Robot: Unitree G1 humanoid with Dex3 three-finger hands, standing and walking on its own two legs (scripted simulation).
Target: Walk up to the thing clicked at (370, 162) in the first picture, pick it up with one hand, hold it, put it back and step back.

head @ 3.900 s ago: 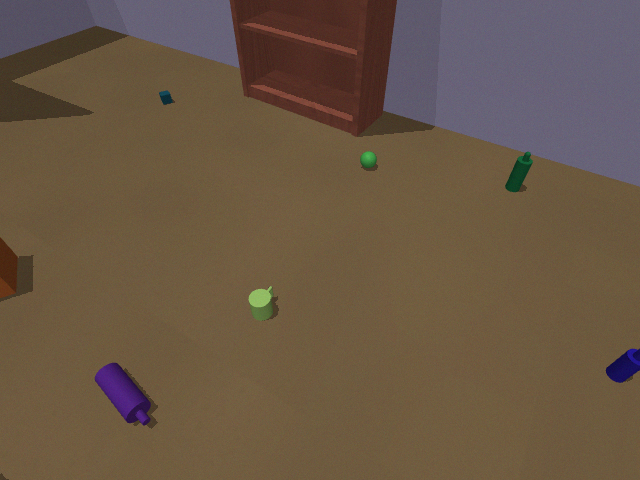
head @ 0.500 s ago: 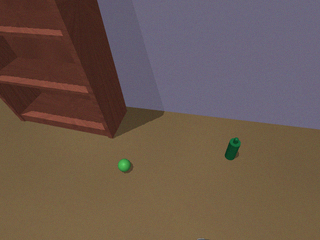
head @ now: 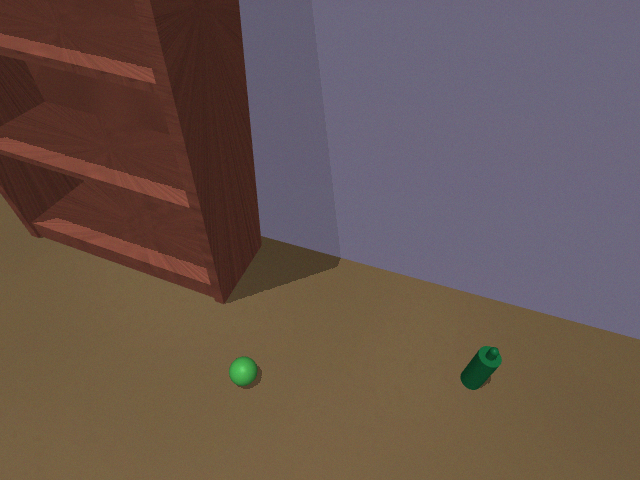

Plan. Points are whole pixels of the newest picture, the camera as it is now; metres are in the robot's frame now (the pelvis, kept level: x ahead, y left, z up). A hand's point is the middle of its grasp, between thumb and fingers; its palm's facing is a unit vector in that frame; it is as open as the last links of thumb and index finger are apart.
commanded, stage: walk up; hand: left
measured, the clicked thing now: (243, 371) +0.57 +0.23 -0.71
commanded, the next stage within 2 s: none
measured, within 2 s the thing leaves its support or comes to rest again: neither
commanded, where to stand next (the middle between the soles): +0.20 +0.00 m, yaw -1 degrees
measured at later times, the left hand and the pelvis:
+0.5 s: hand (157, 457) +0.19 +0.23 -0.12, palm faces -0.05 -0.91 -0.41, open 7.3 cm; pelvis +0.11 -0.03 +0.00, yaw -1 degrees
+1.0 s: hand (150, 450) +0.21 +0.25 -0.15, palm faces -0.02 -0.95 -0.31, open 7.3 cm; pelvis +0.15 +0.00 +0.01, yaw +0 degrees
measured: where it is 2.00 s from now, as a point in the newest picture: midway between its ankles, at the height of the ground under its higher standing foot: outside the picture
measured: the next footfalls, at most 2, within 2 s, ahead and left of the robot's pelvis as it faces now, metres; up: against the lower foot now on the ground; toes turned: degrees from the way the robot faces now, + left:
right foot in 0.38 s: +0.23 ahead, -0.14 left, +0.00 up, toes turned -2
left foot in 0.72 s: +0.22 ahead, +0.12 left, +0.00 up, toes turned +2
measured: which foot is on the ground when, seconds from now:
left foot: down 0.00-0.40, up 0.42-0.70, down 0.72-1.00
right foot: up 0.00-0.36, down 0.38-1.00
